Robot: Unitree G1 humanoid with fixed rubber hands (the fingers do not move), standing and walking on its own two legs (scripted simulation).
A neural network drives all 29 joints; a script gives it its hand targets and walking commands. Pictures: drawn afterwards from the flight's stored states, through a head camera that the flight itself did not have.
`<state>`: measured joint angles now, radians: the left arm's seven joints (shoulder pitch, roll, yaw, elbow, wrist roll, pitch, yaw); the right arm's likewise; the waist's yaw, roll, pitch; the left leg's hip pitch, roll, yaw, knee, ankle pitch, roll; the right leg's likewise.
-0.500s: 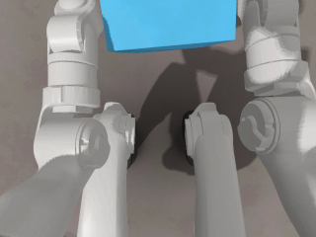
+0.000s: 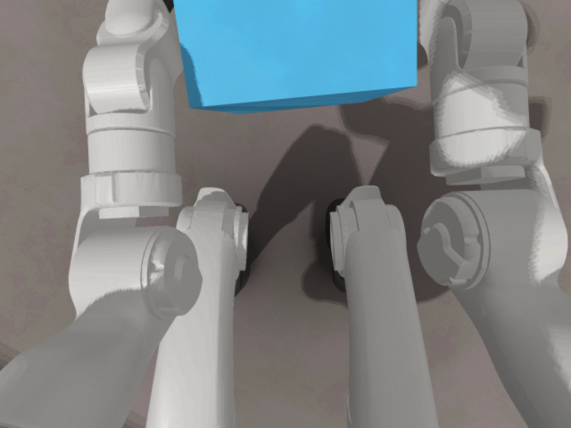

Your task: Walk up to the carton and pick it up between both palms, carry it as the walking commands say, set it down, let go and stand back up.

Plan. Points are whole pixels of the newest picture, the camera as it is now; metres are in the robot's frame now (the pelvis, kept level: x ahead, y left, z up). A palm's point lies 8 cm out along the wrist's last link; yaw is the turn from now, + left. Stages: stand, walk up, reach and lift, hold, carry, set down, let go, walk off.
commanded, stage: reach and lift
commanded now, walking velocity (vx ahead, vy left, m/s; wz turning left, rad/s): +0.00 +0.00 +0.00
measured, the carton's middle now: out of the picture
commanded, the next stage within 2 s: none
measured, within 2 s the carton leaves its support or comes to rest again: neither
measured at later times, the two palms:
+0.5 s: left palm out of the picture +0.51 +0.13 -0.03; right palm out of the picture +0.54 -0.14 -0.02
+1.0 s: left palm out of the picture +0.49 +0.13 +0.04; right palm out of the picture +0.51 -0.14 +0.05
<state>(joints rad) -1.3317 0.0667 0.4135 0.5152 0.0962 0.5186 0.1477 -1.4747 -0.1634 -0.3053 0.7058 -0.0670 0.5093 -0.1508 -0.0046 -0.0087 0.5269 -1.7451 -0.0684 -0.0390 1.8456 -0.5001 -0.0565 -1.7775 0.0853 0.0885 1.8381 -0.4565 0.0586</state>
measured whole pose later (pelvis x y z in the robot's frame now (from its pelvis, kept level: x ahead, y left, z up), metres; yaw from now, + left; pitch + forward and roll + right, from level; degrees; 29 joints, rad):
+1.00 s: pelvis +0.00 +0.00 +0.10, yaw -1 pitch +12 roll +1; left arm -1.11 0.01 0.36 0.49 0.10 0.53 0.15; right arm -1.24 -0.11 -0.28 0.67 -0.07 0.51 -0.14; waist 0.00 0.00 0.52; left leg -1.28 -0.06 -0.04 1.49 -0.43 -0.04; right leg -1.31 0.07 0.10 1.49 -0.39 0.05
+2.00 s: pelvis +0.02 +0.00 +0.22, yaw -1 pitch +0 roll +1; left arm -0.80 -0.07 0.32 0.42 0.14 0.50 0.13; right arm -0.94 -0.01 -0.25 0.58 -0.12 0.49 -0.12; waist 0.02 -0.01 0.52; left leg -0.68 -0.04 -0.07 0.97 -0.29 -0.03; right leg -0.71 0.05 0.09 0.96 -0.26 0.03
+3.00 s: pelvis +0.13 +0.00 +0.29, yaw +0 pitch -7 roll +0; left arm -0.29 -0.16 0.19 0.30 0.20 0.77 0.09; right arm -0.37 0.11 -0.17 0.43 -0.19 0.72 -0.08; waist 0.01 0.03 0.04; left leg -0.14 -0.03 -0.08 0.54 -0.28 -0.01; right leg -0.16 0.02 0.09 0.55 -0.26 0.02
